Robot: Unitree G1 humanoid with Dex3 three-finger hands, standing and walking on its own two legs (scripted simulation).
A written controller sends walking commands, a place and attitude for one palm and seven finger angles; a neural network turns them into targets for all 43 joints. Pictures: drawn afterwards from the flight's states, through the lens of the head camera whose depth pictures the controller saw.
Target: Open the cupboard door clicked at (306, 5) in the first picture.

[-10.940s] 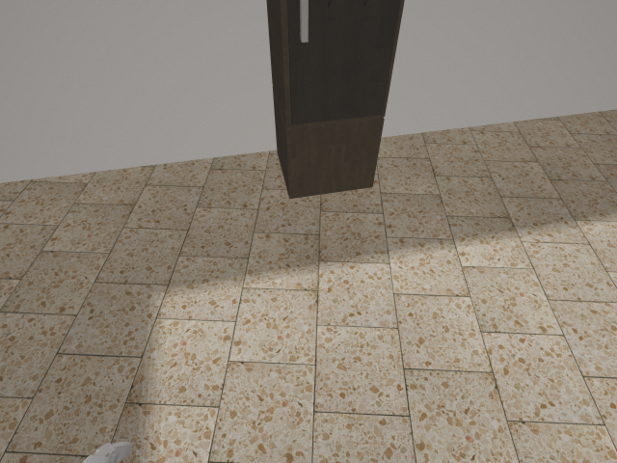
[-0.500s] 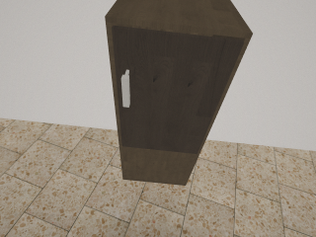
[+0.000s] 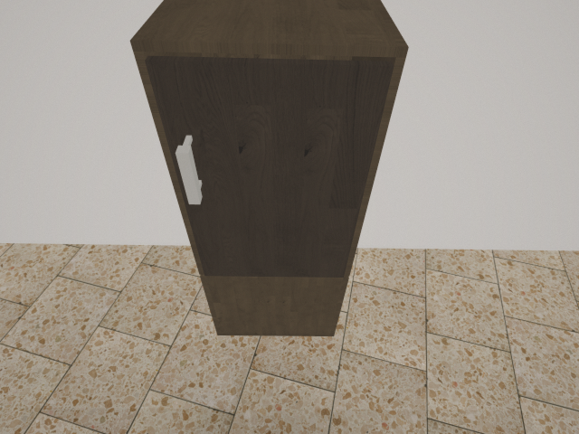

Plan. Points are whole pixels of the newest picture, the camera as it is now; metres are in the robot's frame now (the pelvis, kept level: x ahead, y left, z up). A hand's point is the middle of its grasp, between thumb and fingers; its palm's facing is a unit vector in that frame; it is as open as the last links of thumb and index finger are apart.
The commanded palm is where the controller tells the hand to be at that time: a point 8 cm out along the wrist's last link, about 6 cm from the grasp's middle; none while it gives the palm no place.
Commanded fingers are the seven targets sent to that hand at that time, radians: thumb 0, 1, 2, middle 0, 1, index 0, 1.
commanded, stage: come to a stop and stand still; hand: left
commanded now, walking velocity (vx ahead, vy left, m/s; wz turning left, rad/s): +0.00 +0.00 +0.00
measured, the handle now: (191, 170) +0.56 +0.21 +0.05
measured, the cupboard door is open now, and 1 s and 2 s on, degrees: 0 0 0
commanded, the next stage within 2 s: look again from close up in 0.12 s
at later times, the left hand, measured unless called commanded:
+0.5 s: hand out of the picture -0.03 +0.19 -0.18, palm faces +0.02 -0.98 -0.18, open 7.4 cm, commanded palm none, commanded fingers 0.00 0.90 0.90 -0.20 -0.30 -0.20 -0.30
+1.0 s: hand (126, 381) +0.20 +0.23 -0.02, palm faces +0.21 -0.97 -0.12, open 7.6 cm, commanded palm +0.10 +0.28 -0.05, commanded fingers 0.00 0.64 0.79 -0.22 -0.47 -0.22 -0.47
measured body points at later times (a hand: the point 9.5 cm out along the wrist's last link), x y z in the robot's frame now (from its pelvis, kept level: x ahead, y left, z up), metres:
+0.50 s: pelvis -0.01 +0.03 +0.00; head -0.02 +0.02 +0.45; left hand -0.03 +0.24 -0.16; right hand -0.01 -0.20 -0.16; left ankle -0.01 +0.13 -0.74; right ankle -0.03 -0.08 -0.74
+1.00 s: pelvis -0.02 +0.05 -0.01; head -0.01 +0.04 +0.44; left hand +0.18 +0.28 -0.01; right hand +0.07 -0.21 -0.13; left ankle -0.01 +0.13 -0.74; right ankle -0.03 -0.08 -0.74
